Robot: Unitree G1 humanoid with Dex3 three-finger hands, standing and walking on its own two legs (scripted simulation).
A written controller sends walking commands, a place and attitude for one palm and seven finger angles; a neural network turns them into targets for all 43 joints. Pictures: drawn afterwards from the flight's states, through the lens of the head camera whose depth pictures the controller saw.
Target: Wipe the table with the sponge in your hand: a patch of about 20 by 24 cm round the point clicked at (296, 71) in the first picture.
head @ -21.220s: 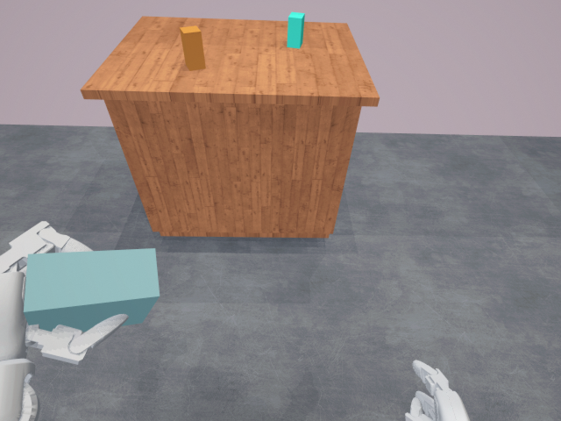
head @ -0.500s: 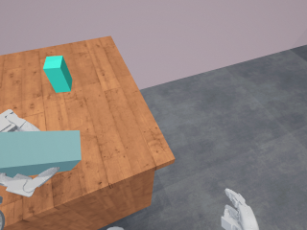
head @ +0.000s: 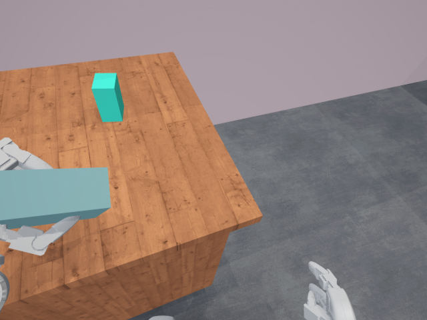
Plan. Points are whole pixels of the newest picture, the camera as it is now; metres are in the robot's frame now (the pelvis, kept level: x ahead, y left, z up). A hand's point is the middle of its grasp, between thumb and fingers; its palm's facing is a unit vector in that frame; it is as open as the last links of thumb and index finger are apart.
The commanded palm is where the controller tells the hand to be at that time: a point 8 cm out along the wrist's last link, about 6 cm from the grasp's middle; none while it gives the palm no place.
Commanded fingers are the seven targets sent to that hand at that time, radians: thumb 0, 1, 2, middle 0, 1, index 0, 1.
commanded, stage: come to a stop and stand still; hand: left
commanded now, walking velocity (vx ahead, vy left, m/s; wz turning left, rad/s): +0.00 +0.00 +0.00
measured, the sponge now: (71, 197) +0.24 +0.23 +0.15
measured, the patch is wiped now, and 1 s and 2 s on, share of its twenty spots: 0.00 0.00 0.00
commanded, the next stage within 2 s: look again from close up in 0.40 s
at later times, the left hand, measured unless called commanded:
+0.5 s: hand (52, 191) +0.24 +0.25 +0.16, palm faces +0.38 -0.85 -0.37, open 9.5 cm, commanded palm +0.18 +0.28 +0.18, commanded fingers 0.00 0.10 1.30 -1.20 -1.60 -1.20 -1.60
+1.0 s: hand (37, 162) +0.27 +0.28 +0.18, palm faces +0.45 -0.78 -0.44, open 9.5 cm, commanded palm +0.18 +0.27 +0.18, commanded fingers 0.00 0.10 1.30 -1.20 -1.60 -1.20 -1.60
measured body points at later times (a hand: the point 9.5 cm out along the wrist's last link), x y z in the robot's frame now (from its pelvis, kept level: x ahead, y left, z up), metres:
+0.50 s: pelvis +0.02 +0.00 +0.01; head +0.04 +0.03 +0.45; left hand +0.21 +0.30 +0.18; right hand +0.20 -0.22 -0.06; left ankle +0.06 +0.12 -0.73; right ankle +0.01 -0.16 -0.73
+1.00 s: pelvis +0.02 +0.00 +0.00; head +0.06 +0.02 +0.45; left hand +0.24 +0.32 +0.20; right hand +0.20 -0.22 -0.07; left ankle +0.06 +0.12 -0.73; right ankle +0.01 -0.16 -0.73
